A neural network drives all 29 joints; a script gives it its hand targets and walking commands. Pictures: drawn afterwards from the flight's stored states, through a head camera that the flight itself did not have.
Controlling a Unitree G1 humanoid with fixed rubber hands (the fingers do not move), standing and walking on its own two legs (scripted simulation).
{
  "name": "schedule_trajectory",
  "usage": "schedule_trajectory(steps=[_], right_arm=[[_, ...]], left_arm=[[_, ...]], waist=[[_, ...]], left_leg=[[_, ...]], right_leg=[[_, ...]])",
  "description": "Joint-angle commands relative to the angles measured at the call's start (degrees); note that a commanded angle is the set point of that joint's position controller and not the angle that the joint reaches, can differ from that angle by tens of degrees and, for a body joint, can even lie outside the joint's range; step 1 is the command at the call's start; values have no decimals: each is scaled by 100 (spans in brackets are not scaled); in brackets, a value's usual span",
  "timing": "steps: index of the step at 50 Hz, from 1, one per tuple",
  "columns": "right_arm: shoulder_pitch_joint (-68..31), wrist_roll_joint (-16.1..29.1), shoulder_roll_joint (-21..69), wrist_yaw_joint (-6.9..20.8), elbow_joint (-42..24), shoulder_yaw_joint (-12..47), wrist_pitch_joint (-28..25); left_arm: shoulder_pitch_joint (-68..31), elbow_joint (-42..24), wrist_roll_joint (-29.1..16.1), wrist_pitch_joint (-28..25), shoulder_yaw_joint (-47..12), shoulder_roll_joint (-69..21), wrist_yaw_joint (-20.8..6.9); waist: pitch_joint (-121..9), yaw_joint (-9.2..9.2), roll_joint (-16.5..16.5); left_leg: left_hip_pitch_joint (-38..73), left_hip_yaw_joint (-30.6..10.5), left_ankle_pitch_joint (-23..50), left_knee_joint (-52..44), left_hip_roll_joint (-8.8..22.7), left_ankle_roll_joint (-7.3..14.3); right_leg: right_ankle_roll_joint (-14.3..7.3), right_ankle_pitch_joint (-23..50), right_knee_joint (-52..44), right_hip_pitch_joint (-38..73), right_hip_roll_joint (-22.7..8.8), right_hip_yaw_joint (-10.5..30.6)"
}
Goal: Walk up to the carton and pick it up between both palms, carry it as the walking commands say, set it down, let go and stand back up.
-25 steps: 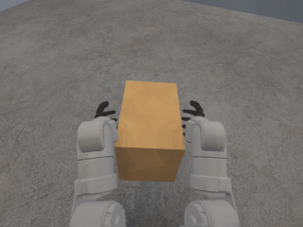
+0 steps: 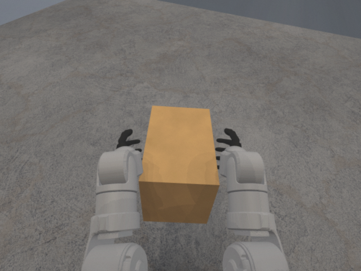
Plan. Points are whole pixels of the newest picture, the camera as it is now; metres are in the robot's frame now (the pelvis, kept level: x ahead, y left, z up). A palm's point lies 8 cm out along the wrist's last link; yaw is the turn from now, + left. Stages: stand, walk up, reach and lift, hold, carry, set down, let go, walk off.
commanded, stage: carry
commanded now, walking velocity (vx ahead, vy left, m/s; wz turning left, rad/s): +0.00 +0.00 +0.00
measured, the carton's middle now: (178, 161) +0.38 +0.00 -0.01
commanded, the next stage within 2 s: hold in 0.30 s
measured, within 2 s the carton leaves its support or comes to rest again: neither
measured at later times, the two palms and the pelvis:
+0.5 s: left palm (123, 173) +0.32 +0.12 +0.05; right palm (231, 177) +0.31 -0.13 +0.04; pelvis +0.00 +0.00 +0.00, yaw +0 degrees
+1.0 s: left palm (122, 182) +0.29 +0.12 +0.06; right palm (237, 186) +0.28 -0.13 +0.05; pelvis -0.03 +0.00 +0.00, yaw +0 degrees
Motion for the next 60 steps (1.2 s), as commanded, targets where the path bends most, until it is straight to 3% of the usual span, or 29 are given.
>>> schedule_trajectory(steps=[1, 3, 4, 5, 6, 11, 12, 14, 15, 16, 18, 23, 29, 31, 32, 33, 36, 40, 42, 43, 46, 47, 49, 50, 51, 52, 53, 56, 60], right_arm=[[-3528, 2622, 5817, 2259, -283, 3192, -147], [-3434, 2498, 5822, 2239, -40, 3088, -128], [-3049, 1987, 5505, 2260, 929, 2517, -325], [-3394, 2399, 5663, 2258, -161, 3011, -287], [-3411, 2169, 5648, 2302, 376, 2694, -421], [-3335, 2674, 5876, 2263, -689, 3330, -312], [-3009, 2029, 5510, 2286, 688, 2528, -462], [-2826, 1747, 5427, 2312, 1281, 2179, -645], [-3147, 2423, 5721, 2314, -329, 3075, -559], [-621, 838, 5557, 2550, 3377, 1552, -1562], [-1259, 1083, 5791, 2664, 1958, 2198, -2553], [-2281, 1664, 6030, 2793, -202, 3671, -2917], [-2851, 1520, 5511, 2944, 223, 3572, -2809], [-2768, 1479, 5479, 3003, 744, 3354, -2809], [-3156, 1476, 5246, 3066, 463, 3171, -2965], [-3437, 1482, 5332, 3090, 544, 3236, -2957], [-3571, 1105, 4923, 3087, 1389, 2484, -2953], [-3787, 1153, 4915, 3134, 1860, 2498, -3034], [-4279, 1374, 5156, 3135, 1132, 2705, -3224], [-4375, 1460, 5338, 3218, 1415, 2828, -3206], [-4833, 1384, 5151, 3104, 1152, 2515, -3258], [-4975, 1337, 5137, 3076, 1222, 2594, -3216], [-4714, 1296, 5301, 3083, 1661, 2539, -3151], [-4210, 770, 5562, 3148, 2313, 2235, -3134], [-4757, 886, 5409, 3183, 2129, 2162, -3248], [-4831, 822, 5276, 3205, 2570, 2020, -3282], [-4577, 591, 5111, 3259, 2956, 1573, -3407], [-4668, 479, 5076, 3291, 3657, 1215, -3791], [-4666, 406, 5270, 3193, 4089, 945, -4194]], left_arm=[[-3587, -267, -2449, -250, -3289, -5671, -2280], [-3817, -372, -2412, -264, -3284, -5563, -2259], [-3233, 777, -1796, -442, -2641, -5197, -2256], [-3660, -237, -2348, -393, -3316, -5552, -2252], [-3920, 87, -2102, -550, -3060, -5491, -2259], [-3543, -737, -2570, -393, -3642, -5684, -2250], [-3328, 573, -1887, -543, -2919, -5360, -2229], [-3546, 761, -1706, -794, -2670, -5223, -2229], [-3648, -696, -2379, -685, -3473, -5474, -2235], [-189, 3451, -571, -1529, -1715, -6053, -2491], [-1854, 1456, -1214, -2571, -2907, -6429, -2583], [-2739, -423, -2074, -2954, -4559, -6675, -2624], [-1635, 868, -1535, -2686, -3687, -6557, -2626], [-1832, 1069, -1401, -2628, -3496, -6600, -2624], [-2637, 647, -1639, -2697, -3861, -6760, -2573], [-2689, 602, -1520, -2739, -3728, -6856, -2549], [-3063, 1499, -1399, -2676, -3276, -6607, -2519], [-2615, 2400, -1071, -2666, -2592, -6387, -2449], [-3447, 1239, -1452, -2952, -3322, -6902, -2446], [-3842, 1066, -1592, -2932, -3345, -6926, -2398], [-3416, 1659, -1360, -2869, -2953, -6733, -2422], [-3207, 2119, -1155, -2758, -2654, -6608, -2465], [-3733, 1555, -1231, -2869, -2762, -6583, -2436], [-3351, 2736, -826, -2943, -2453, -6576, -2425], [-3839, 2543, -886, -3094, -2431, -6656, -2396], [-3671, 3148, -612, -3119, -1973, -6510, -2342], [-3825, 3048, -582, -3233, -2035, -6497, -2362], [-4225, 3092, -471, -3675, -1787, -6331, -2248], [-4556, 3247, -450, -4071, -1462, -6101, -2224]], waist=[[-3105, 27, -331], [-3287, 15, -385], [-3464, 8, -477], [-3296, -1, -343], [-3452, -13, 195], [-3307, -5, 72], [-3168, 6, 267], [-3196, 10, 244], [-3060, 6, -50], [-1561, 607, -12], [-2510, 21, 173], [-4345, -206, -207], [-3283, 215, -507], [-2798, 222, -20], [-3139, -266, -23], [-3202, 93, 204], [-2322, -262, 109], [-1747, 223, 79], [-2643, -106, 193], [-2692, 118, 248], [-2414, 3, -88], [-2315, 249, -164], [-2379, 213, -226], [-2224, -10, -384], [-1929, -118, -158], [-1592, 225, 153], [-1763, -124, 104], [-1834, -8, 369], [-1719, 94, -170]], left_leg=[[1531, -1338, 196, -1103, 1245, -97], [1751, -1086, 761, -648, 1084, -151], [1897, -1102, 1311, -537, 1141, -185], [1887, -1120, 1240, -595, 1141, -122], [2018, -1434, 1062, -958, 1328, -90], [1997, -1239, 269, -1001, 1299, -140], [1937, -1513, 386, -1233, 1346, -87], [2021, -1418, 681, -1103, 1388, -63], [1888, -1394, 922, -1083, 1397, -43], [2811, -1599, 1319, -797, -23, -511], [3923, -1789, 3363, -467, 127, -585], [4528, -1848, 3524, -354, 64, -655], [3822, -1855, 1376, -690, 46, -607], [3756, -1832, 581, -835, 66, -623], [3979, -2117, 215, -828, 211, -701], [3749, -2190, -87, -961, 293, -676], [3301, -2291, -1742, -1167, 270, -569], [2890, -2164, -2151, -1296, 278, -394], [3673, -2383, -1453, -1096, 324, -536], [3468, -2448, -1704, -1179, 387, -599], [3349, -2422, -2022, -1115, 243, -447], [3134, -2212, -1971, -1056, 129, -413], [3217, -2251, -1986, -1028, 168, -399], [3194, -2816, -2652, -1295, 231, -181], [2987, -2914, -3077, -1523, 299, -137], [2413, -2880, -3349, -1606, 291, -138], [2640, -3077, -3375, -1732, 495, -210], [2511, -3258, -3519, -1826, 578, -390], [2591, -2940, -3211, -1557, 330, -340]], right_leg=[[-459, 368, -592, 840, -107, 588], [-476, 974, -662, 863, -366, 808], [-455, 1433, -476, 984, -396, 772], [-434, 1009, -421, 704, -327, 763], [-494, 391, -315, 674, -204, 684], [-519, 339, -549, 666, -211, 643], [-482, 4, -331, 472, -31, 568], [-434, 92, -357, 441, -67, 581], [-386, -17, -401, 420, -45, 508], [-498, 405, -1292, 70, 660, 1039], [-427, 1235, -1167, 201, 832, 1084], [-473, 1577, -1059, 469, 988, 1197], [-549, 372, -1143, 289, 920, 1222], [-596, -116, -1125, -74, 876, 1254], [-606, 38, -991, -237, 891, 1254], [-562, -77, -843, 12, 910, 1236], [-567, -738, -850, -346, 868, 1194], [-495, -922, -774, -325, 838, 1166], [-475, -464, -720, -518, 836, 1225], [-481, -475, -617, -385, 842, 1249], [-444, -698, -699, -369, 838, 1194], [-487, -945, -746, -404, 826, 1202], [-470, -1034, -768, -416, 856, 1186], [-476, -1069, -779, 165, 843, 1300], [-397, -1080, -650, 274, 872, 1251], [-393, -1142, -456, 473, 931, 1191], [-402, -944, -386, 253, 1005, 1085], [-335, -724, -228, 309, 833, 1032], [-382, -906, -339, 54, 914, 1006]])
